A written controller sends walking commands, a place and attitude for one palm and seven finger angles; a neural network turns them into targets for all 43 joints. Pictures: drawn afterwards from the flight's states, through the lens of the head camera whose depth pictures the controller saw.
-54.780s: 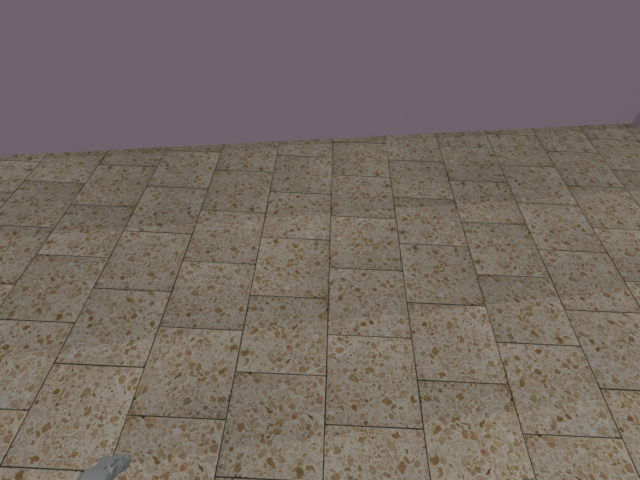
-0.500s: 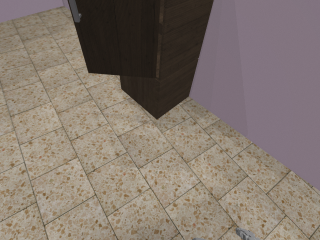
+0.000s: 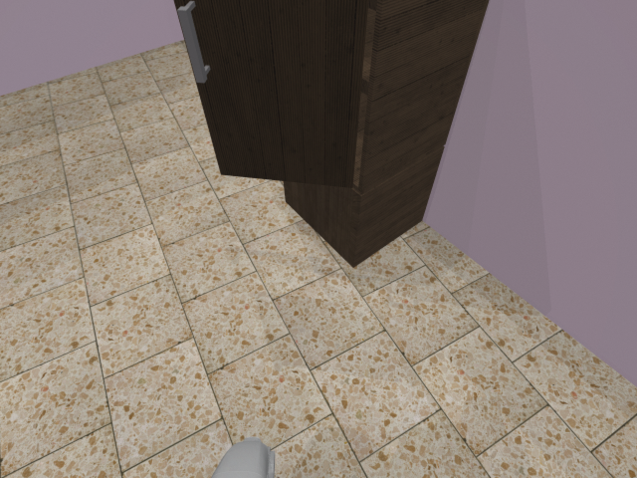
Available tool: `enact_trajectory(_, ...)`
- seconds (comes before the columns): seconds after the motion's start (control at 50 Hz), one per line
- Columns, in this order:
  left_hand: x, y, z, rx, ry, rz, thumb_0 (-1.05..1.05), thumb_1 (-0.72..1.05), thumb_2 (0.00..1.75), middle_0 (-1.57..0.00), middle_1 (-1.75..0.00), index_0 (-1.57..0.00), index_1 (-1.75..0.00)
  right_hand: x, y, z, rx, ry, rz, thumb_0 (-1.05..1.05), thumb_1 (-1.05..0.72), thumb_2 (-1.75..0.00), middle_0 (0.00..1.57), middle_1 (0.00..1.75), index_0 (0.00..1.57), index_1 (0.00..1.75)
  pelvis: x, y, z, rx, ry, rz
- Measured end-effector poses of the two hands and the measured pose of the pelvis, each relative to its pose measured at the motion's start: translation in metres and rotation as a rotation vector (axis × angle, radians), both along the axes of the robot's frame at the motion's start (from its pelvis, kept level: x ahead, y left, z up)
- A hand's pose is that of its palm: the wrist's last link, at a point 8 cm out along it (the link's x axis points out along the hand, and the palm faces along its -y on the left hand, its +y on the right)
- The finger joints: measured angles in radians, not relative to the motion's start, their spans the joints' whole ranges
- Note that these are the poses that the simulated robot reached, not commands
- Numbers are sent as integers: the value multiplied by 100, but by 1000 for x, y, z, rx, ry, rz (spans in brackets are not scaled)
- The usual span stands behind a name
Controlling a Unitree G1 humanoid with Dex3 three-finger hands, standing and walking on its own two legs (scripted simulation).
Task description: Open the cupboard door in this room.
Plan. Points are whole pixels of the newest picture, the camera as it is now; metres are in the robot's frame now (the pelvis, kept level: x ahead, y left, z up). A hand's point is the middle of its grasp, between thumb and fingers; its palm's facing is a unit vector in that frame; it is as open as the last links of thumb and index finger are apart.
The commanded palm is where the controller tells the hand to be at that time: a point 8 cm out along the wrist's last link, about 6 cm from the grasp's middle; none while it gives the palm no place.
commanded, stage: take the last steps up to it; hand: left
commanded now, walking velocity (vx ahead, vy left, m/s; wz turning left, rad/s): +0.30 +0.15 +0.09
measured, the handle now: (196, 43) +0.96 +0.32 +0.08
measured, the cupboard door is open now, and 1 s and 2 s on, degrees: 43 43 43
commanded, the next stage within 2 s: come to a stop and stand still in 0.82 s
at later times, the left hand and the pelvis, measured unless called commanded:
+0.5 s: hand (138, 392) +0.26 +0.31 -0.16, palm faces +0.05 -0.98 -0.20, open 7.4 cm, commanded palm none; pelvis +0.17 +0.12 +0.00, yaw +0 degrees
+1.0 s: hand (177, 312) +0.41 +0.29 -0.18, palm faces +0.01 -0.98 -0.20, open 7.1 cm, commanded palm none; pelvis +0.36 +0.11 -0.01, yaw -2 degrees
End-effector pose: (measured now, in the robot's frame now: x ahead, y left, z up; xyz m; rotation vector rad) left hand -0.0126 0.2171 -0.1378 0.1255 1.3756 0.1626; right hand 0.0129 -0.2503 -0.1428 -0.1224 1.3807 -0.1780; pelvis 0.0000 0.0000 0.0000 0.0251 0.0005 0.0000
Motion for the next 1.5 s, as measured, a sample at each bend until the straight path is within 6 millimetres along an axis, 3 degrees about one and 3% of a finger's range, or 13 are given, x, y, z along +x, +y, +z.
enact_trajectory(0.16,-12,46,-31,-48,178,120,0,91,90,-21,-30,-20,-30,136,64,-11,-24,-123,156,1,-91,-90,20,30,19,30,64,56,-26,-27,10,47)
enact_trajectory(0.24,22,85,-42,-36,203,108,1,91,90,-21,-30,-20,-30,177,98,-10,-43,-211,156,0,-91,-90,20,30,20,30,88,81,-31,-24,-4,39)
enact_trajectory(0.36,139,127,-19,15,-7,30,1,91,90,-20,-30,-19,-29,187,124,3,-43,-214,85,-1,-94,-90,20,30,20,30,123,105,-11,-15,-4,10)
enact_trajectory(0.48,247,140,2,28,-184,-27,0,91,90,-20,-30,-19,-29,170,136,1,-23,-96,28,-1,-93,-90,20,30,20,30,164,119,-3,0,5,-1)
enact_trajectory(0.66,362,118,3,-1,-225,-136,0,91,90,-20,-30,-19,-29,148,161,-6,42,115,-84,0,-91,-90,20,30,20,30,237,117,-6,-1,17,-33)
enact_trajectory(0.78,424,88,-13,-25,-250,-179,0,91,90,-20,-30,-19,-29,157,162,-15,80,245,-146,0,-91,-90,20,30,20,30,291,99,-21,-18,16,-52)
enact_trajectory(0.86,425,86,-13,-24,-228,-102,-1,92,90,-21,-30,-20,-30,204,148,-13,60,232,-123,1,-91,-90,20,30,20,30,315,97,-16,-35,2,-40)
enact_trajectory(0.94,425,110,-7,27,-177,-66,-4,96,90,-21,-30,-20,-30,281,136,-8,23,108,-77,1,-91,-90,20,30,20,30,339,101,-8,-39,9,-31)
enact_trajectory(1.04,419,132,-20,14,-62,-46,-2,94,90,-21,-30,-20,-30,371,135,-4,-40,-53,-22,1,-93,-90,20,30,19,30,371,119,-11,-50,-1,-39)
enact_trajectory(1.18,425,150,-33,4,32,-27,0,92,90,-20,-30,-20,-29,446,155,-1,-67,-153,23,1,-92,-90,20,30,19,30,399,136,-17,-28,5,-57)
enact_trajectory(1.3,437,154,-19,36,36,-63,0,91,90,-20,-30,-20,-29,457,156,-2,-43,-188,4,0,-91,-90,20,30,20,30,389,133,-11,-41,19,-78)
enact_trajectory(1.42,450,144,-6,90,-55,-89,0,91,90,-20,-30,-20,-29,426,127,-15,-27,-147,-28,0,-91,-90,21,30,20,30,374,113,-15,-34,14,-86)
enact_trajectory(1.5,444,128,-5,113,-87,-109,0,91,90,-20,-30,-19,-29,397,102,-25,-13,-94,-64,0,-91,-90,21,30,20,30,366,96,-20,-12,3,-77)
